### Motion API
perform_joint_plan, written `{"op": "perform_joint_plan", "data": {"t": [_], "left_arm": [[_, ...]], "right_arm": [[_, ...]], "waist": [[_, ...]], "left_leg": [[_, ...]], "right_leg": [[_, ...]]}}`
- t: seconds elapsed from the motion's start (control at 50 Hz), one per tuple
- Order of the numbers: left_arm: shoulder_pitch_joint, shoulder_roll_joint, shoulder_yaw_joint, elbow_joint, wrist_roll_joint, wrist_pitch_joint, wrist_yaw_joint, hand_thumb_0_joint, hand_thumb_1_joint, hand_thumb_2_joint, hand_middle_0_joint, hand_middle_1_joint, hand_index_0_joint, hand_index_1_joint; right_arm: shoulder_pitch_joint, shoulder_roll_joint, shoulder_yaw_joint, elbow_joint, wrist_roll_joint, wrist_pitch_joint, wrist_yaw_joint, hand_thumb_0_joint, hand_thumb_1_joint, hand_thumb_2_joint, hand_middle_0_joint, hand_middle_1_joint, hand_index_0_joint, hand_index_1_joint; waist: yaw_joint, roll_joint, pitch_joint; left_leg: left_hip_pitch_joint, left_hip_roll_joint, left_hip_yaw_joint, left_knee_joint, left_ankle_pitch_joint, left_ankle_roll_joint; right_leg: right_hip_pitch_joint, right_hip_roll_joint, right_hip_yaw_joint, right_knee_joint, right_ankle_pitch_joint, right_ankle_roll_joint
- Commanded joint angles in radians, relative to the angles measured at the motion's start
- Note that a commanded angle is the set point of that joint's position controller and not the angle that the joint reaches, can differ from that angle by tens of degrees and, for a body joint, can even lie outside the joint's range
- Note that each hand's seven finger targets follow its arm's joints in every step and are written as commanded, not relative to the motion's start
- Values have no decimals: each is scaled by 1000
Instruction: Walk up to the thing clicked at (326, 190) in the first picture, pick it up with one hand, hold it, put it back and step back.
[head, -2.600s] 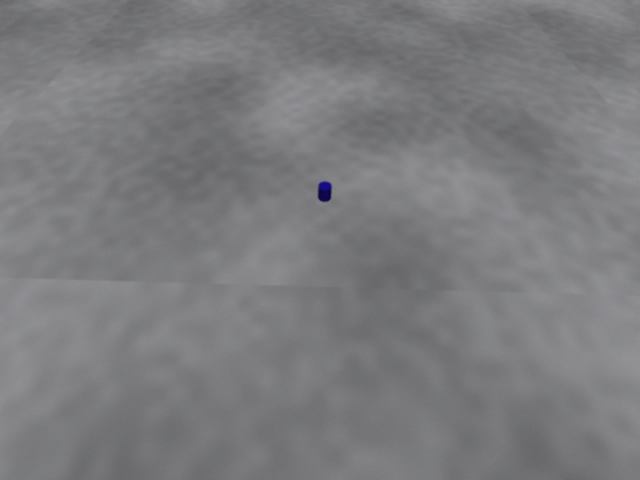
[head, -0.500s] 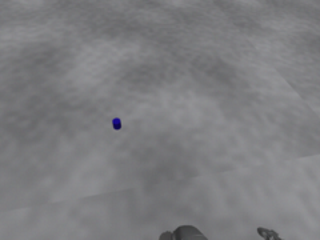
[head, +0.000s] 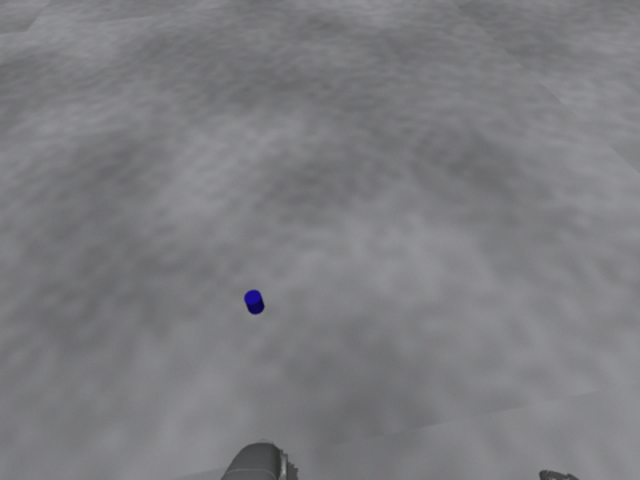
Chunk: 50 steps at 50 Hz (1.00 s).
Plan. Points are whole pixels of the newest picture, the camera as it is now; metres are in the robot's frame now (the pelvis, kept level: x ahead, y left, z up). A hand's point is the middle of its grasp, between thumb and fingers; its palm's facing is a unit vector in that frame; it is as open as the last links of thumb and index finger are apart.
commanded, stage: walk up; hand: left
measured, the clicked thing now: (254, 302) +0.77 +0.29 -0.74
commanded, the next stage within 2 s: none
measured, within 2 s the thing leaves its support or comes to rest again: neither
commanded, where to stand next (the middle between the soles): +0.39 +0.06 m, yaw +0 degrees
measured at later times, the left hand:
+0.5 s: hand (115, 409) +0.24 +0.34 -0.14, palm faces -0.04 -0.94 -0.34, open 7.4 cm
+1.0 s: hand (153, 332) +0.36 +0.31 -0.13, palm faces -0.03 -0.91 -0.42, open 7.4 cm
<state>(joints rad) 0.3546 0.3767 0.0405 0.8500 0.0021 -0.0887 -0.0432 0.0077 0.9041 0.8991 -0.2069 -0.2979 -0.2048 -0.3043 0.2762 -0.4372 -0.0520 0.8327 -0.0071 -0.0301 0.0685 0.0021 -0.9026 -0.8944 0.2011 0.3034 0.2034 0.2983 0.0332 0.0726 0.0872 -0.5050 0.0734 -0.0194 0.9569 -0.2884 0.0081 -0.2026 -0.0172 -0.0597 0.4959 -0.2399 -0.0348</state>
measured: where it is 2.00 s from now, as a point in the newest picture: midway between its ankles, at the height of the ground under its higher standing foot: (317, 437)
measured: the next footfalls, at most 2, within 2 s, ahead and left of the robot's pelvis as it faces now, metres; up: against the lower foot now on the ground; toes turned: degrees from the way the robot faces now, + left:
left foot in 0.18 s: +0.21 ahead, +0.17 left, +0.00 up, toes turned +6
right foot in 0.66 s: +0.36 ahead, -0.07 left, +0.00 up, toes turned -2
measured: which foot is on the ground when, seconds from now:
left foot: up 0.00-0.16, down 0.18-0.70, up 0.72-1.00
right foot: down 0.00-0.22, up 0.24-0.64, down 0.66-1.00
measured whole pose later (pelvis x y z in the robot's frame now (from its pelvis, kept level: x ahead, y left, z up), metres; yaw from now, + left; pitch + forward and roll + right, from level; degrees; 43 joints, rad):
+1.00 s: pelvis +0.29 +0.04 -0.01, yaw +0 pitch -3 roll +0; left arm 0.25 0.37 0.02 0.86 0.02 -0.04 -0.01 0.01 0.90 0.90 -0.21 -0.30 -0.20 -0.30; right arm 0.27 -0.42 -0.04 0.90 0.00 -0.01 0.02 0.00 -0.90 -0.89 0.20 0.30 0.20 0.30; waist 0.01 0.06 0.11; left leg -0.41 0.06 -0.02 0.77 -0.32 -0.01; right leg -0.28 -0.02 -0.06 0.57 -0.24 -0.03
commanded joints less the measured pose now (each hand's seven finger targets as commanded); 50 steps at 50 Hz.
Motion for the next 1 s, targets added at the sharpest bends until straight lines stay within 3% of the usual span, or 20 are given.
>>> {"op": "perform_joint_plan", "data": {"t": [0.0,0.1,0.16,0.18,0.2,0.22,0.24,0.3,0.34,0.48,0.54,0.62,0.64,0.66,0.68,0.7,0.72,0.78,0.84,0.98], "left_arm": [[3,313,98,-88,8,-37,20,0,900,900,-200,-300,-200,-300],[3,330,96,-83,5,-30,19,0,900,900,-200,-300,-200,-300],[-24,303,77,-88,9,-20,22,0,900,900,-200,-300,-200,-300],[12,248,57,-91,10,-18,22,0,900,900,-200,-300,-200,-300],[82,150,30,-96,-7,-13,18,0,900,900,-200,-300,-200,-300],[86,239,52,-65,-2,-1,34,0,900,900,-200,-300,-200,-300],[35,288,56,-55,6,3,43,0,900,900,-200,-300,-200,-300],[40,257,54,-29,-14,1,28,0,900,900,-200,-300,-200,-300],[66,237,53,-16,-16,15,19,0,900,900,-200,-300,-200,-300],[-81,207,53,-64,3,24,-5,0,900,900,-200,-300,-200,-300],[-113,195,55,-72,2,12,-9,0,900,900,-200,-300,-200,-300],[-17,205,68,-25,9,-6,6,0,900,900,-200,-300,-200,-300],[45,244,84,-8,14,-13,17,0,900,900,-200,-300,-200,-300],[120,309,107,-4,20,-20,29,0,900,900,-200,-300,-200,-300],[79,349,104,-38,15,-22,39,0,900,900,-200,-300,-200,-300],[18,363,104,-40,0,-11,37,0,900,900,-200,-300,-200,-300],[5,344,98,-50,-4,-5,39,0,900,900,-200,-300,-200,-300],[-47,277,71,-52,-5,-5,45,0,900,900,-200,-300,-200,-300],[-78,260,60,-60,7,-2,45,0,900,900,-200,-300,-200,-300],[-150,255,50,-54,7,41,50,0,900,900,-200,-300,-200,-300]], "right_arm": [[-29,-147,-64,-74,-13,-14,10,0,-900,-900,200,300,200,300],[-74,-149,-71,-80,-13,-35,18,0,-900,-900,200,300,200,300],[74,-178,-86,-28,-17,-48,5,0,-900,-900,200,300,200,300],[189,-229,-103,3,-22,-55,-9,0,-900,-900,200,300,200,300],[206,-307,-121,-20,-32,-64,-20,0,-900,-900,200,300,200,300],[178,-333,-124,-40,-3,-63,-22,0,-900,-900,200,300,200,300],[152,-315,-126,-42,10,-58,-23,0,-900,-900,200,300,200,300],[82,-220,-75,-62,11,-66,-38,0,-900,-900,200,300,200,300],[72,-215,-71,-61,15,-76,-41,0,-900,-900,200,300,200,300],[101,-233,-80,-84,5,-69,-43,0,-900,-900,200,300,200,300],[86,-224,-74,-92,0,-60,-39,0,-900,-900,200,300,200,300],[62,-199,-64,-115,7,-40,-38,0,-900,-900,200,300,200,300],[89,-151,-43,-119,12,-40,-38,0,-900,-900,200,300,200,300],[126,-100,-24,-130,15,-44,-39,0,-900,-900,200,300,200,300],[167,-75,-11,-114,12,-30,-42,0,-900,-900,200,300,200,300],[155,-191,-45,-80,0,-11,-59,0,-900,-900,200,300,200,300],[118,-210,-52,-70,-3,-9,-64,0,-900,-900,200,300,200,300],[137,-169,-44,-20,11,-1,-53,0,-900,-900,200,300,200,300],[142,-136,-36,5,3,6,-51,0,-900,-900,200,300,200,300],[41,-119,-31,50,3,1,-70,0,-900,-900,200,300,200,300]], "waist": [[13,-204,2],[10,-191,-25],[-86,-103,-78],[-137,66,-154],[-114,312,-181],[-110,192,-154],[-106,123,-91],[-51,33,-18],[-31,73,-31],[-70,79,7],[-69,69,6],[-10,-30,-85],[23,-125,-139],[52,-308,-215],[22,-347,-191],[18,-259,-134],[19,-230,-75],[-23,-204,-35],[-31,-224,-55],[-27,-256,-96]], "left_leg": [[-9,36,8,-205,70,-14],[135,18,50,-335,109,9],[385,-33,78,-404,65,31],[545,8,-27,-483,-61,69],[655,252,-428,-617,-152,145],[629,350,-627,-689,-184,232],[560,367,-619,-683,-164,277],[400,214,-232,-644,306,168],[350,175,-139,-643,389,149],[367,184,-82,-693,256,225],[336,155,-42,-643,308,208],[283,119,5,-417,322,155],[222,72,36,-261,296,123],[105,2,78,-28,98,83],[-55,-98,53,70,-246,37],[-62,-53,7,144,-289,38],[-68,-33,-23,157,-299,34],[-20,-18,-46,100,-138,23],[65,-42,-14,32,-77,0],[254,-45,51,-269,57,-17]], "right_leg": [[-32,-236,201,-258,-130,-183],[-52,-252,176,-189,-106,-163],[-146,-203,115,28,13,-118],[-209,-134,54,313,113,-82],[-417,4,-12,566,-190,-10],[-488,26,56,652,-300,-13],[-516,-21,98,710,-301,-24],[-386,-57,169,614,-139,-16],[-317,-58,129,574,-81,0],[-340,-85,57,310,-6,30],[-244,-58,18,171,43,17],[37,9,-20,-14,113,0],[184,-2,25,-44,93,-22],[299,-180,276,-113,5,-71],[314,-396,622,-208,-45,-144],[216,-433,680,-202,-118,-233],[134,-409,632,-217,-101,-256],[38,-251,317,-199,54,-147],[-46,-200,189,-168,240,-157],[-131,-225,143,-18,368,-156]]}}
